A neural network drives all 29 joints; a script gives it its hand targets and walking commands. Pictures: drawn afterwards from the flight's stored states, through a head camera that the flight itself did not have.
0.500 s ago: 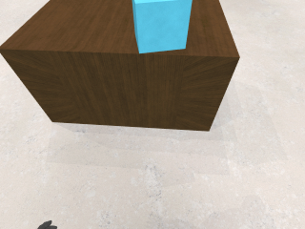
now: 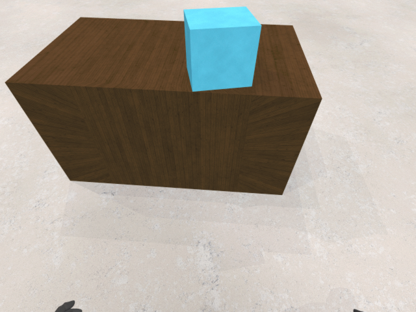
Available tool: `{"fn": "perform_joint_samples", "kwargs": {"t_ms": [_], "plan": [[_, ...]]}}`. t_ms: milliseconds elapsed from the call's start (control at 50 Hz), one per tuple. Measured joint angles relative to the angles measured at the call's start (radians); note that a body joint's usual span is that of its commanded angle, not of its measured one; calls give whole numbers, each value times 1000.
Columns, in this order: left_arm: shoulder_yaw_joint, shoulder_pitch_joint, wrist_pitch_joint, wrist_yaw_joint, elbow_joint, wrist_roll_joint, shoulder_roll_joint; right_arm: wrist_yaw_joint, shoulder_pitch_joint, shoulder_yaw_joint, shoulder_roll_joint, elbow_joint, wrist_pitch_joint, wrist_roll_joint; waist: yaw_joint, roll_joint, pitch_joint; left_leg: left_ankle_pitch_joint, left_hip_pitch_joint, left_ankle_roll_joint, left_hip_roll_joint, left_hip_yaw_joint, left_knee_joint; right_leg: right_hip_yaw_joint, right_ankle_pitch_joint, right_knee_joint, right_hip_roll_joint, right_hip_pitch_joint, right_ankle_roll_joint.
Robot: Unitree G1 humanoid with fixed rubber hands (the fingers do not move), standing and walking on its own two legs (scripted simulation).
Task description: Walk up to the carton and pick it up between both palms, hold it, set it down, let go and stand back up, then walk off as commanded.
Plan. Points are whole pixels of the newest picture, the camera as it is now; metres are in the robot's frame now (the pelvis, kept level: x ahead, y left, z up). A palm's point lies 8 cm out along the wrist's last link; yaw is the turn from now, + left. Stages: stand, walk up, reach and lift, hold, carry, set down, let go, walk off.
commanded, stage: stand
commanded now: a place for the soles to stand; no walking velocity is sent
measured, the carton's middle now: (219, 49) +1.05 -0.01 +0.03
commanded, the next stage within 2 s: none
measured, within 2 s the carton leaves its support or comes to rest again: neither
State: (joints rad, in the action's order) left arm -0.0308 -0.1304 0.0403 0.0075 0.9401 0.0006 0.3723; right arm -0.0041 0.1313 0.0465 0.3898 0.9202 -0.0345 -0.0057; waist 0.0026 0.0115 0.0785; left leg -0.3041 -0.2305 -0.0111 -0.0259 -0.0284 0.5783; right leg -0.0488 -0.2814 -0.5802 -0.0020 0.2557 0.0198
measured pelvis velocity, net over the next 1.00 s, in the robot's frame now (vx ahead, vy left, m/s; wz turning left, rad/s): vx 0.01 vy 0.01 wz -0.01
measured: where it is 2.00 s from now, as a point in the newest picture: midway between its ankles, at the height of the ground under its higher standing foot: outside the picture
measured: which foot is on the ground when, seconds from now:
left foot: down 0.00-1.00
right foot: down 0.00-1.00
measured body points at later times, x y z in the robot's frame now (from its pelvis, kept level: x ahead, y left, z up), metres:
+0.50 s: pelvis +0.00 +0.00 +0.02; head +0.01 -0.01 +0.47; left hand +0.11 +0.31 -0.10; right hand +0.10 -0.30 -0.11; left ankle +0.01 +0.13 -0.73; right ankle +0.02 -0.13 -0.73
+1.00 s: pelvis +0.01 +0.01 +0.02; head +0.02 +0.00 +0.47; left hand +0.11 +0.31 -0.10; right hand +0.11 -0.30 -0.11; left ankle +0.01 +0.13 -0.73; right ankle +0.02 -0.13 -0.73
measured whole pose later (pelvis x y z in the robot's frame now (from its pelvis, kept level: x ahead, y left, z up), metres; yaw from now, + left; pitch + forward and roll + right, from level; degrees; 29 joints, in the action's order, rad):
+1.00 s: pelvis +0.01 +0.01 +0.02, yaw +0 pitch -2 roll +0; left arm 0.00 -0.07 0.03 0.00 1.12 0.01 0.37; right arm 0.00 0.05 0.01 0.37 1.12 -0.02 -0.01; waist 0.01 0.01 0.06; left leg -0.19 -0.10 -0.01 -0.02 -0.04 0.32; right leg -0.05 -0.16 -0.32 -0.02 0.12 0.03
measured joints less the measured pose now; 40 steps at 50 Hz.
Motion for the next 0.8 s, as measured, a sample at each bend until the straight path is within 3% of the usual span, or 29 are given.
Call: {"fn": "perform_joint_samples", "kwargs": {"t_ms": [400, 800], "plan": [[31, 54, -5, -3, 140, 2, -16, -4, -57, -28, -20, 145, 13, 1, 7, 10, -10, 103, 109, 0, 3, -10, -200, -7, 103, 196, -6, -105, 4], [30, 61, -14, -10, 187, 7, -14, 0, -74, -28, -17, 196, 18, 0, 2, -1, -16, 120, 137, 5, 10, -11, -251, -8, 120, 247, -14, -132, 11]]}}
